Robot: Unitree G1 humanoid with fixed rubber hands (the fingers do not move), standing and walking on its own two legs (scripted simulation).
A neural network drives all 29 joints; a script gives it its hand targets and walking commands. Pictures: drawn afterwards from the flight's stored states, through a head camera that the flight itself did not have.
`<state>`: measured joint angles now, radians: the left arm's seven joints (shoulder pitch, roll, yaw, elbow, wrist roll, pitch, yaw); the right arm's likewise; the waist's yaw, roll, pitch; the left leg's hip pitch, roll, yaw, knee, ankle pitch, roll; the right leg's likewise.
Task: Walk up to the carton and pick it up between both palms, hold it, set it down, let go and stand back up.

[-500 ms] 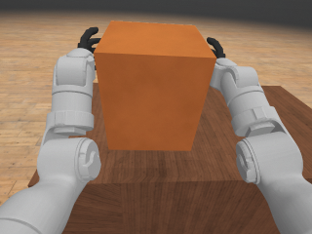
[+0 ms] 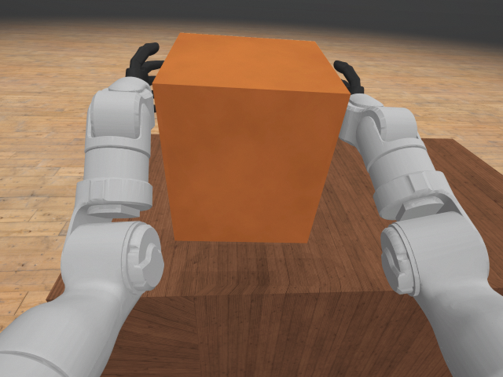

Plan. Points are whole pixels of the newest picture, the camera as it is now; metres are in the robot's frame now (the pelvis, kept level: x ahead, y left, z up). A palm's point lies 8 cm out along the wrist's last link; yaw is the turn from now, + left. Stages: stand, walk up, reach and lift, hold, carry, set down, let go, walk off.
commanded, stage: hold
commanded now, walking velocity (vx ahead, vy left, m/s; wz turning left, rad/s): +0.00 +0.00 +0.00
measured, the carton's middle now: (245, 140) +0.38 +0.00 +0.26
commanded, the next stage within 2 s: none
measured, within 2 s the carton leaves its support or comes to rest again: neither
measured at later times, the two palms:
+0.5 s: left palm (136, 99) +0.38 +0.16 +0.33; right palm (344, 107) +0.37 -0.14 +0.32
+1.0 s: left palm (137, 97) +0.37 +0.15 +0.33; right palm (347, 109) +0.37 -0.15 +0.32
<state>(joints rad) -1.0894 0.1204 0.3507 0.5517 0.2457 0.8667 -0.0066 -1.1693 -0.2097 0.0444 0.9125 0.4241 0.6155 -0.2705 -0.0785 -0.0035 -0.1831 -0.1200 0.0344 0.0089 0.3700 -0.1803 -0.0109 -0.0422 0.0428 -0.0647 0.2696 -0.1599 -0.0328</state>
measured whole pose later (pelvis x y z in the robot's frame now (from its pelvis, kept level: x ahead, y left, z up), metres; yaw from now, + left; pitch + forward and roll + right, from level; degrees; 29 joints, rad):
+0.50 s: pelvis +0.00 +0.01 +0.00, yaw +0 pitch -3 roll -1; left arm -1.08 0.12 0.33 0.55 0.21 0.85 0.02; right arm -1.19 -0.22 0.04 0.93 0.43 0.62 -0.27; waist -0.08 -0.01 -0.18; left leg -0.15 0.03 0.01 0.38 -0.18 0.00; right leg -0.06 0.04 -0.06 0.26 -0.15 -0.03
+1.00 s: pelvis +0.00 +0.00 +0.00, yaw +0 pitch -4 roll -1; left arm -1.08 0.12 0.34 0.56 0.23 0.86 0.02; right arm -1.18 -0.22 0.04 0.94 0.43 0.61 -0.26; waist -0.08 0.00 -0.19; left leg -0.14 0.03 0.00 0.38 -0.18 -0.01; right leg -0.05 0.04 -0.07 0.26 -0.15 -0.03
